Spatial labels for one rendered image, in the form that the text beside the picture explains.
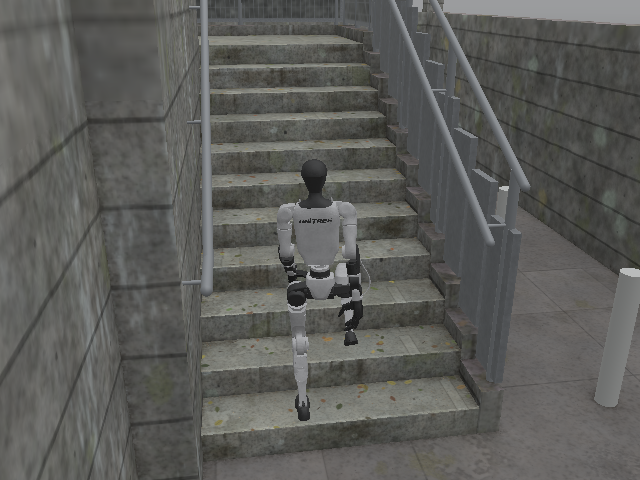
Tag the robot left forearm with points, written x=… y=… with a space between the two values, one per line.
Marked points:
x=288 y=264

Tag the robot right hand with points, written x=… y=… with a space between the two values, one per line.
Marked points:
x=358 y=313

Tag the robot right upper arm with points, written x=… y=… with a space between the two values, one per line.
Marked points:
x=349 y=213

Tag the robot left upper arm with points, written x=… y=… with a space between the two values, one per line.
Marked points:
x=284 y=229

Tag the right robot thigh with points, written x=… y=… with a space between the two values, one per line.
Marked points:
x=341 y=286

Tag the robot left foot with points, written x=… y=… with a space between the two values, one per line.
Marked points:
x=303 y=412

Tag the robot right forearm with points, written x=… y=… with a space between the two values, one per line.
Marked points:
x=354 y=277

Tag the robot left hand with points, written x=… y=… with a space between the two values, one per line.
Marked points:
x=299 y=273

